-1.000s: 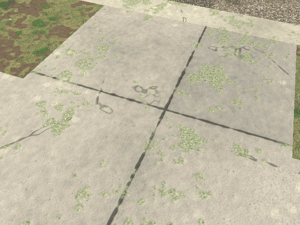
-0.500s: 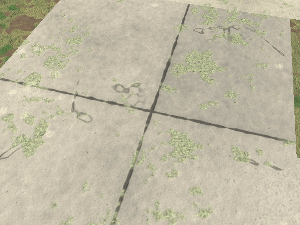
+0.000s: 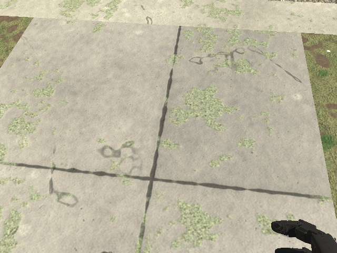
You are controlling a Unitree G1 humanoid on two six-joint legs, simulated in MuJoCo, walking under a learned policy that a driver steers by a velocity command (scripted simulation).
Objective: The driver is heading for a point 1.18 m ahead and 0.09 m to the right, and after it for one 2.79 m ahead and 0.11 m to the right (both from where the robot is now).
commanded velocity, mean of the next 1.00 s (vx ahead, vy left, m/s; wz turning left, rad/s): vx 0.50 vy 0.00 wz -0.30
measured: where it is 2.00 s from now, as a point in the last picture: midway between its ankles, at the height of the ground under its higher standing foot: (238, 128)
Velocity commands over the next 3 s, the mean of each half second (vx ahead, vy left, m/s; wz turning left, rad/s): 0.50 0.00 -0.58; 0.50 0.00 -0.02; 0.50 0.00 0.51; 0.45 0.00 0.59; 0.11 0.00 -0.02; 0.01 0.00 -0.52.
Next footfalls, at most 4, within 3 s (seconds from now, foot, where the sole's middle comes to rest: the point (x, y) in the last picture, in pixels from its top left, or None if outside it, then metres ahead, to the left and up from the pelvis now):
0.04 left None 0.20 0.12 -0.77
0.58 right None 0.41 -0.15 -0.77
1.14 left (226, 186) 0.74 -0.10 -0.77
1.64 right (265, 133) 1.04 -0.28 -0.77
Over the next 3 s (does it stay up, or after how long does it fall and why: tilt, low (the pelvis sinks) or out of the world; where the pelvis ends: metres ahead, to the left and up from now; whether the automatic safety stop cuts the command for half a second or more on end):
stays up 1.09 -0.15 0.01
